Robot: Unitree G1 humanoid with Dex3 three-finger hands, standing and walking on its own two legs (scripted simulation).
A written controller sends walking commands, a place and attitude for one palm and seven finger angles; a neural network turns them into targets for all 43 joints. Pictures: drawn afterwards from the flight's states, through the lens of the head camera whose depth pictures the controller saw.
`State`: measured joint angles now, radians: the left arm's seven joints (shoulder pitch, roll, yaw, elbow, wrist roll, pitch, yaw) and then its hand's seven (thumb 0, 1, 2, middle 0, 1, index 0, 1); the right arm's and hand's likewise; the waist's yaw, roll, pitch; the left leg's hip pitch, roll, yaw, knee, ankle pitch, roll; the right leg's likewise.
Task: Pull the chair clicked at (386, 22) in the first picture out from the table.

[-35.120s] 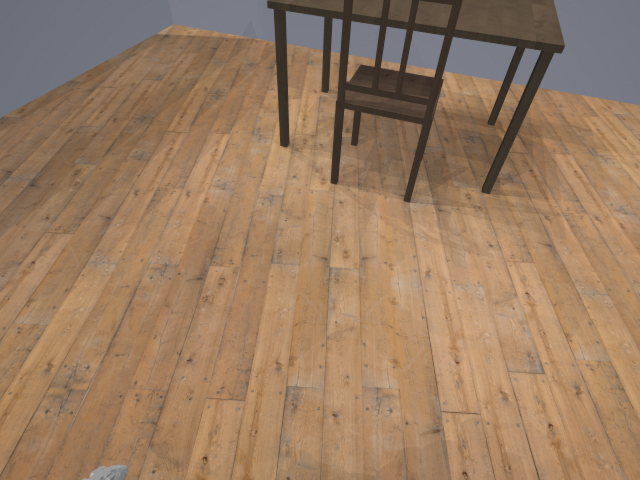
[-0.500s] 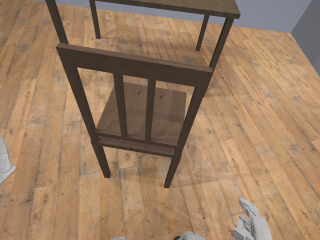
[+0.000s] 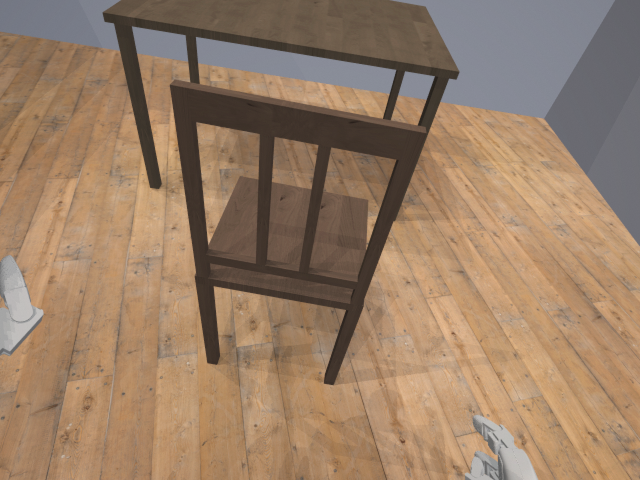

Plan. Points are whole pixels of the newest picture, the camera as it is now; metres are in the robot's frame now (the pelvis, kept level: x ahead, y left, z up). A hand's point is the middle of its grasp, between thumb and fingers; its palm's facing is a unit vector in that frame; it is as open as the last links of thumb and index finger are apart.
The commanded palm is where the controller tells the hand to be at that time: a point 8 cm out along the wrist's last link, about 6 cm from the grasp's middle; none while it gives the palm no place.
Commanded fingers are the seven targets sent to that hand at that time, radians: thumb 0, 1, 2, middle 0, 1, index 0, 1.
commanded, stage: stop stepping back and stand still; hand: left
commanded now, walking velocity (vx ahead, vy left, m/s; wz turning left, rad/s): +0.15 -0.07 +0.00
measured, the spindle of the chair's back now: (264, 206) +0.60 +0.13 -0.03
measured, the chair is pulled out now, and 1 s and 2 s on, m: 0.61 0.61 0.61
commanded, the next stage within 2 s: let the arm hang, fingers relaxed in 0.46 s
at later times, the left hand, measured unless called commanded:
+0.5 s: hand (26, 337) +0.17 +0.25 +0.19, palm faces +0.33 -0.84 -0.42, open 7.4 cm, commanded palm +0.11 +0.31 +0.22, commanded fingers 0.00 0.90 0.90 -0.20 -0.30 -0.20 -0.30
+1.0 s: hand out of the picture +0.06 +0.15 -0.13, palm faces -0.01 -0.99 -0.12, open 7.1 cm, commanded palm none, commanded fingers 0.00 0.90 0.90 -0.20 -0.30 -0.20 -0.30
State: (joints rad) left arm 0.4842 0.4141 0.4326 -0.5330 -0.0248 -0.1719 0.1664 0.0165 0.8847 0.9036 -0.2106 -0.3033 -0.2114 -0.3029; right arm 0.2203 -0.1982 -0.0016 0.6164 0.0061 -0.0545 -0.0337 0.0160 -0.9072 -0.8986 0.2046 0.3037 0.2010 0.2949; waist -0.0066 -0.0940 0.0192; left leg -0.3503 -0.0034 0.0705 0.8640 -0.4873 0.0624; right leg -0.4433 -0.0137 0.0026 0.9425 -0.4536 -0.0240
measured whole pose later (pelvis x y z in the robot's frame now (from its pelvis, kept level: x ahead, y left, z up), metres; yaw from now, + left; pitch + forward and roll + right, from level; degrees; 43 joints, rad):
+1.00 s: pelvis -0.04 +0.00 +0.03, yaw +1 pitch +1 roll -1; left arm 0.24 0.15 0.00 0.79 0.01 0.04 0.00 -0.07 0.94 0.90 -0.20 -0.30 -0.21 -0.30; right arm 0.35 -0.15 -0.01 0.93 -0.03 0.03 -0.01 0.01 -0.91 -0.90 0.20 0.30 0.20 0.29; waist -0.04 -0.03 0.03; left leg -0.35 -0.06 -0.03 0.68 -0.35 0.05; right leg -0.40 0.03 -0.01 0.61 -0.24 -0.02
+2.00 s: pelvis +0.02 -0.02 +0.05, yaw +0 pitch -1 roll -1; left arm 0.32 0.13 -0.01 1.12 0.00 0.00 0.05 0.01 0.91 0.90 -0.20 -0.30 -0.20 -0.30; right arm 0.36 -0.10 0.01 1.14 -0.01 -0.02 -0.04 0.00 -0.91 -0.90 0.20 0.30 0.20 0.29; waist -0.02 0.01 0.01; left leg -0.10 -0.03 -0.02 0.41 -0.30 0.03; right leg -0.18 0.05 0.02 0.41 -0.21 -0.03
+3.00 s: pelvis +0.02 -0.02 +0.04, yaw +0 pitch -1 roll +0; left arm 0.32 0.12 -0.01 1.12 0.00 0.00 0.05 0.01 0.91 0.90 -0.20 -0.30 -0.20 -0.30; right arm 0.35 -0.10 0.01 1.14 -0.01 -0.02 -0.05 0.00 -0.91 -0.90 0.20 0.30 0.20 0.29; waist -0.01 0.00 0.02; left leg -0.11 -0.03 -0.02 0.41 -0.29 0.03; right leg -0.19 0.05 0.02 0.42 -0.21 -0.03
